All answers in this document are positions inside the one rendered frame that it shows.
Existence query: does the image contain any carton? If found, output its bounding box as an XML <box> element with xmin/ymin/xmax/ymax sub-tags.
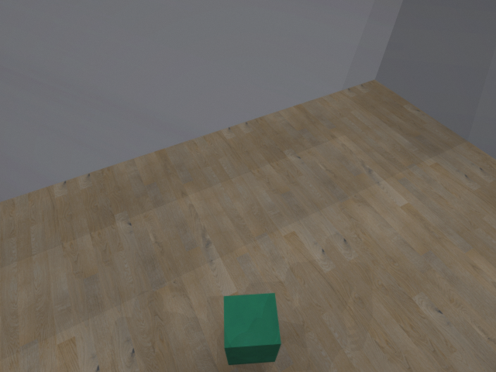
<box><xmin>224</xmin><ymin>293</ymin><xmax>281</xmax><ymax>365</ymax></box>

